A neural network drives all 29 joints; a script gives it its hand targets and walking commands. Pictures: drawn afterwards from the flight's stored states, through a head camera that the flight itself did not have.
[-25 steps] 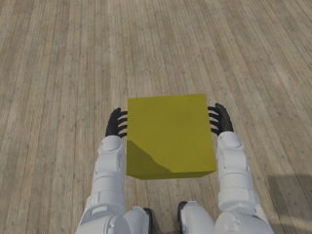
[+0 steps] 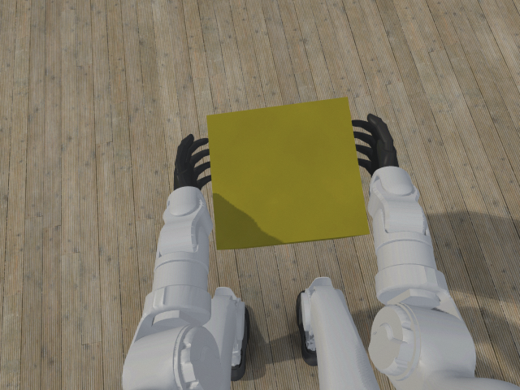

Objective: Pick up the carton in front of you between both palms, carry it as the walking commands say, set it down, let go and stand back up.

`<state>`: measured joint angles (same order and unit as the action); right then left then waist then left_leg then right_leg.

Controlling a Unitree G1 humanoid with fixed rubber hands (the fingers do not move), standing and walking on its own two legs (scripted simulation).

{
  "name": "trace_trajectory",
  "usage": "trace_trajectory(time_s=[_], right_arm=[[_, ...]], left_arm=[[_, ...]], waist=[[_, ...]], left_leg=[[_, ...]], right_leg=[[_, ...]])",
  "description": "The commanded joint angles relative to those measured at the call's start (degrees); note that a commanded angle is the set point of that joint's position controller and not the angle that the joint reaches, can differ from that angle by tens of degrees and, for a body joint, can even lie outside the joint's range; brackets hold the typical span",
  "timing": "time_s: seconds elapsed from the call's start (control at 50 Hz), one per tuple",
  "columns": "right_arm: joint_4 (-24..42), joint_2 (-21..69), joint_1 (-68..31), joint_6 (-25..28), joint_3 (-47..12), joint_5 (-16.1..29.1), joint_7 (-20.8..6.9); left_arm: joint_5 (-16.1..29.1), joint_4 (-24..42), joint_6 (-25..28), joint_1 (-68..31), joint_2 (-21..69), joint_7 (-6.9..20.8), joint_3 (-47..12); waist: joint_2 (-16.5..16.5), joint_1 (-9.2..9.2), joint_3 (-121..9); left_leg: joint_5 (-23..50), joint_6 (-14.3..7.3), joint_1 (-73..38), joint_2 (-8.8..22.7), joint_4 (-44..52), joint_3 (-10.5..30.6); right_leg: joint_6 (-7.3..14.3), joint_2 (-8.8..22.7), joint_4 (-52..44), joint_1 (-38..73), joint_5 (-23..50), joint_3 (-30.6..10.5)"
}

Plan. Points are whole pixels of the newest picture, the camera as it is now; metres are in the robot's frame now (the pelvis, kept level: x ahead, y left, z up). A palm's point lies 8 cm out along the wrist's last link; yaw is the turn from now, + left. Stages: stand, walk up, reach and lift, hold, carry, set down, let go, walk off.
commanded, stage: set down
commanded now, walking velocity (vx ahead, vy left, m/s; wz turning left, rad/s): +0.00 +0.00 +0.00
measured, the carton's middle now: (284, 187) +0.43 -0.04 -0.16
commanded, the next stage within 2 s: none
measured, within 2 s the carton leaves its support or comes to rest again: rests again in 1.50 s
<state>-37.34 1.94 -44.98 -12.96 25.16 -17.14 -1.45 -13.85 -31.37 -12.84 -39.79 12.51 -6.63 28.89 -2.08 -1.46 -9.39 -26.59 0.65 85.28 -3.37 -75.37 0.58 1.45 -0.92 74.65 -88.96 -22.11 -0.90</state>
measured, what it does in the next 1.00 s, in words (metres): lowers itself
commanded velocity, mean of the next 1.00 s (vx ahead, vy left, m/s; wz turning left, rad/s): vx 0.00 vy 0.00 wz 0.00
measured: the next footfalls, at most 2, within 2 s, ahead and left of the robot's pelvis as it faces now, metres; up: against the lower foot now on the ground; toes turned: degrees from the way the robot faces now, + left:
none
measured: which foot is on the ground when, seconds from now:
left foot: down 0.00-1.00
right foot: down 0.00-1.00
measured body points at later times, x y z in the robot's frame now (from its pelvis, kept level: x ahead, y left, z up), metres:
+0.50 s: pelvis -0.03 +0.00 -0.13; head +0.26 -0.05 +0.22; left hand +0.46 +0.11 -0.24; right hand +0.48 -0.19 -0.24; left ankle +0.06 +0.12 -0.59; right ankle +0.09 -0.10 -0.59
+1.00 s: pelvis -0.04 +0.00 -0.23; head +0.32 -0.06 +0.04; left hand +0.49 +0.10 -0.38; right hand +0.52 -0.20 -0.40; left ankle +0.06 +0.12 -0.59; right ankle +0.09 -0.10 -0.59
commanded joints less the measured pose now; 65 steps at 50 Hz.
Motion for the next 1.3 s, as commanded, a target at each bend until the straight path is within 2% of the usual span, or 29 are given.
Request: trace_trajectory(time_s=[0.0,0.06,0.12,0.2,0.22,0.26,0.28,0.3,0.32,0.36,0.38,0.4,0.48,0.52,0.62,0.66,0.74,0.76,0.78,0.8,0.84,0.92,1.02,1.04,1.1,1.12,1.18,1.2,1.28], right_arm=[[-6.5,47.0,-26.2,0.1,-27.0,5.1,-12.5],[-7.8,46.4,-30.8,0.4,-26.1,5.4,-11.4],[-9.1,46.2,-33.8,0.1,-26.0,6.8,-10.7],[-5.2,46.0,-33.7,0.2,-28.7,8.4,-11.1],[-7.2,45.6,-34.5,-0.1,-30.3,9.7,-10.9],[-6.6,46.5,-37.1,-0.8,-31.2,10.7,-10.4],[-5.1,49.7,-36.3,-0.8,-33.6,12.7,-9.9],[-3.1,46.4,-37.2,-1.1,-33.3,11.0,-9.7],[-8.8,46.9,-34.3,-1.2,-30.6,11.0,-9.4],[-10.3,44.6,-37.5,-2.1,-30.5,11.6,-9.1],[-7.3,42.8,-38.4,-1.2,-31.2,10.4,-9.7],[-10.2,44.0,-39.7,-1.3,-28.3,10.8,-9.8],[-15.2,39.3,-42.3,-1.0,-25.5,8.8,-9.5],[-9.9,38.4,-48.5,0.2,-29.4,11.6,-9.1],[-11.4,33.8,-52.8,0.5,-29.1,12.5,-8.6],[-16.2,33.8,-50.6,-0.3,-28.8,13.5,-9.7],[-18.7,33.2,-52.6,-0.7,-29.5,14.2,-9.8],[-17.6,34.1,-53.3,-0.3,-28.1,15.3,-10.4],[-16.0,33.1,-55.3,0.1,-29.1,15.0,-10.4],[-17.8,34.7,-55.6,-0.2,-30.3,15.4,-10.8],[-14.5,29.3,-60.1,0.7,-31.6,16.9,-10.9],[-9.8,28.7,-65.7,1.6,-34.8,21.1,-10.6],[-9.3,29.7,-69.1,1.9,-35.9,22.0,-10.7],[-12.2,31.0,-66.7,0.9,-36.3,23.0,-11.1],[-9.8,30.1,-66.7,2.6,-35.7,21.8,-11.0],[-10.3,30.3,-68.2,1.9,-35.5,22.8,-11.3],[-17.6,30.0,-62.7,2.0,-33.0,21.0,-11.5],[-18.5,32.8,-62.8,1.6,-33.0,23.3,-11.4],[-18.5,27.7,-66.7,2.8,-30.9,21.6,-12.8]], left_arm=[[3.4,-3.5,1.7,-34.1,45.0,10.4,-29.3],[6.6,-0.9,2.7,-43.4,44.7,11.1,-30.1],[6.3,-2.0,2.5,-43.4,41.8,10.4,-30.0],[11.3,3.7,2.5,-49.3,43.5,9.0,-35.9],[10.4,0.1,2.0,-50.4,44.2,8.7,-33.9],[12.5,4.9,2.6,-51.9,42.2,8.6,-36.4],[10.9,2.9,2.0,-49.0,41.4,8.8,-34.8],[13.2,3.2,2.2,-51.4,40.9,8.7,-34.1],[11.9,1.3,2.3,-50.6,42.1,9.1,-35.1],[12.4,1.9,2.4,-53.9,38.0,8.7,-32.9],[12.6,-0.2,1.8,-53.6,40.2,8.5,-33.3],[11.9,0.7,2.3,-54.2,38.7,8.5,-33.3],[10.9,-4.9,1.7,-56.8,37.5,8.0,-27.5],[10.0,-2.0,2.6,-57.3,36.1,7.4,-27.8],[12.2,-5.4,2.7,-63.9,31.3,6.4,-26.7],[10.5,-5.5,2.6,-60.8,31.6,6.8,-26.4],[13.3,-6.6,2.2,-65.5,29.8,7.5,-26.6],[14.1,-5.7,2.0,-67.8,32.5,7.5,-28.3],[16.2,-5.6,2.1,-70.4,33.0,7.5,-29.8],[14.9,-2.1,3.0,-71.3,33.2,8.1,-29.1],[21.6,-0.6,2.4,-73.6,35.6,7.7,-35.8],[18.7,-2.2,2.2,-72.0,30.7,7.4,-31.3],[22.8,-5.4,1.9,-72.9,34.8,8.1,-35.3],[20.4,-6.6,1.8,-75.1,31.1,8.0,-32.6],[22.3,-8.3,1.4,-72.0,38.9,8.9,-34.0],[21.0,-5.2,2.9,-73.0,31.8,8.9,-32.4],[20.8,-8.6,2.4,-72.9,34.9,9.3,-31.7],[19.3,-9.9,2.2,-73.5,30.4,9.0,-29.9],[16.9,-10.1,2.3,-71.0,34.7,9.8,-28.5]], waist=[[2.8,0.19,-41.5],[4.8,-2.89,-45.4],[4.0,0.16,-48.0],[5.7,-5.34,-59.9],[0.8,-0.66,-57.0],[5.4,-2.87,-59.8],[5.6,2.75,-63.0],[8.7,-3.54,-62.0],[2.6,-1.28,-60.3],[5.5,-0.13,-56.5],[6.8,-4.21,-55.0],[3.0,-0.41,-52.1],[5.4,-2.78,-48.0],[4.9,0.43,-50.6],[8.8,-2.97,-52.6],[5.8,1.5,-50.8],[9.6,-0.83,-48.9],[3.7,0.32,-50.4],[3.7,-3.59,-50.4],[5.2,-0.45,-50.3],[4.1,-4.53,-58.7],[4.2,0.5,-53.5],[6.6,-4.13,-56.9],[6.1,0.15,-52.8],[3.2,-6.04,-50.3],[5.8,-0.45,-51.6],[4.8,-3.87,-45.7],[6.9,-0.41,-42.8],[1.5,-1.31,-40.0]], left_leg=[[7.7,1.1,-10.2,-7.3,5.3,1.1],[4.1,1.5,-1.6,-8.0,-1.0,-0.4],[6.4,1.2,-1.0,-7.2,-3.4,-0.5],[9.9,2.8,-1.1,-8.2,-9.1,-1.1],[9.2,3.4,-1.4,-8.4,-10.0,-3.2],[9.0,2.6,0.6,-8.9,-11.0,-2.3],[10.6,2.2,0.3,-9.3,-12.2,-4.0],[8.6,2.1,5.2,-9.3,-13.7,-2.3],[7.3,3.3,9.3,-9.4,-14.5,-5.4],[3.4,2.2,10.7,-9.2,-15.4,-4.4],[2.6,1.9,10.7,-8.6,-15.5,-2.5],[4.5,2.4,11.6,-8.7,-16.2,-3.8],[0.5,1.9,13.5,-9.1,-17.8,-3.2],[5.2,2.0,14.0,-8.6,-20.6,-3.3],[3.5,1.8,18.7,-8.4,-28.6,-4.3],[5.0,2.0,17.7,-8.4,-27.5,-5.4],[3.7,1.6,17.4,-8.4,-30.4,-4.8],[4.8,2.5,16.6,-8.2,-30.4,-5.5],[4.8,2.4,16.7,-7.7,-32.5,-4.6],[7.6,2.0,16.6,-7.7,-33.2,-5.2],[10.0,3.2,16.6,-8.3,-34.2,-4.9],[8.2,2.4,17.0,-7.4,-37.4,-6.0],[10.0,1.9,17.9,-8.1,-40.8,-5.9],[6.5,1.9,17.7,-7.7,-39.3,-6.8],[9.2,1.6,20.2,-8.2,-40.8,-4.7],[11.2,1.5,18.7,-8.1,-41.3,-5.8],[7.6,2.2,23.3,-8.2,-40.7,-5.3],[5.1,1.1,22.5,-7.9,-41.3,-5.8],[8.3,1.6,23.4,-7.3,-41.8,-5.6]], right_leg=[[-1.6,-7.0,-1.8,24.7,11.4,-1.1],[-0.5,-6.6,0.7,27.1,8.5,-2.4],[-1.6,-6.4,5.0,22.4,10.2,-1.7],[-1.5,-7.0,10.2,26.6,17.5,0.1],[-0.8,-7.0,9.9,22.9,13.6,-1.8],[-1.7,-7.5,11.9,24.3,15.4,-0.4],[-2.9,-7.2,12.5,26.6,17.6,-1.2],[-2.2,-7.0,13.8,24.9,17.0,-0.8],[-1.4,-6.7,12.2,27.0,15.8,-3.6],[-2.1,-6.6,14.6,24.5,10.9,-2.2],[-2.5,-6.6,16.0,20.3,10.9,-0.1],[-1.3,-6.3,16.6,17.7,11.0,-1.6],[-2.5,-6.6,20.1,11.2,6.1,1.7],[-1.9,-6.3,22.2,10.2,10.7,0.2],[-2.5,-5.3,24.7,14.2,8.8,-1.9],[-1.7,-5.6,26.0,11.4,10.9,-1.3],[-3.0,-4.2,30.3,7.6,10.4,1.2],[-1.7,-4.7,30.9,7.9,11.8,0.3],[-1.4,-4.9,31.4,6.0,10.7,0.2],[-1.2,-5.6,32.3,5.7,12.8,0.0],[-1.3,-4.4,35.5,10.5,17.7,1.9],[-1.0,-4.0,37.4,7.4,14.1,0.2],[-1.0,-4.1,39.8,10.8,19.3,1.1],[-1.6,-3.3,39.5,10.5,15.6,-0.2],[-0.2,-4.0,39.5,9.1,17.7,-0.2],[-0.6,-3.5,40.7,6.8,19.0,-0.6],[-0.1,-3.7,40.5,5.5,17.0,0.1],[-0.9,-3.6,39.7,3.5,14.3,-0.4],[0.3,-3.8,40.8,-0.6,13.7,-0.8]])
